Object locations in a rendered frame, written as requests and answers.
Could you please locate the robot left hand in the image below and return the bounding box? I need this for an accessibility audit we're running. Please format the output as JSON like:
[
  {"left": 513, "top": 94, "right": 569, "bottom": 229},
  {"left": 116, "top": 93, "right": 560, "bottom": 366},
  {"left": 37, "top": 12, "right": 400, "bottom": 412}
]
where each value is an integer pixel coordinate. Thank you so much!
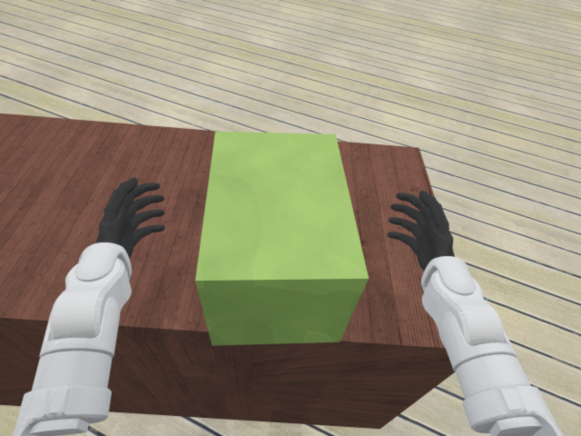
[{"left": 96, "top": 177, "right": 165, "bottom": 259}]

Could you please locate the robot right hand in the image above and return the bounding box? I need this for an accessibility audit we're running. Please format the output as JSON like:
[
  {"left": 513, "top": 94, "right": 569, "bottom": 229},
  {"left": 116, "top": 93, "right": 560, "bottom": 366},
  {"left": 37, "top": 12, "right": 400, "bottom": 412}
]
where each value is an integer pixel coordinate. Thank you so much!
[{"left": 387, "top": 191, "right": 455, "bottom": 271}]

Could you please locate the carton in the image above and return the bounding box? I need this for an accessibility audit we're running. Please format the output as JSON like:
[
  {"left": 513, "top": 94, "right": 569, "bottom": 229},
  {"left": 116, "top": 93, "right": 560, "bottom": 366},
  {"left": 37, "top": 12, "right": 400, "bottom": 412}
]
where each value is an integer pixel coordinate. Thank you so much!
[{"left": 195, "top": 132, "right": 369, "bottom": 346}]

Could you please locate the robot left forearm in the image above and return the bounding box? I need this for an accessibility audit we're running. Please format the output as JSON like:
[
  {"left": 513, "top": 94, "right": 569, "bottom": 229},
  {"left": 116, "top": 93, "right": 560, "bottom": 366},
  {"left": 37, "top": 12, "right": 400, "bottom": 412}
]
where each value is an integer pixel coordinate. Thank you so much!
[{"left": 13, "top": 243, "right": 132, "bottom": 436}]

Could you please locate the robot right forearm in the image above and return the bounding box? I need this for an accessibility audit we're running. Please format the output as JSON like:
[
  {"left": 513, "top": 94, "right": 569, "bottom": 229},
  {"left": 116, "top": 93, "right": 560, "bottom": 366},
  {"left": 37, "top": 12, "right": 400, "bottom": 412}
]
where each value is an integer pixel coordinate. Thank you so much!
[{"left": 421, "top": 256, "right": 564, "bottom": 436}]

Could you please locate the pedestal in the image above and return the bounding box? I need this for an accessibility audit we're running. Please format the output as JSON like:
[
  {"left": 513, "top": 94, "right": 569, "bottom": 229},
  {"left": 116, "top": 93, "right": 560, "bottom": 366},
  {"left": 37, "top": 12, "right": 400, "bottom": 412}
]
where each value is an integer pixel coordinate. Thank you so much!
[{"left": 0, "top": 114, "right": 454, "bottom": 429}]

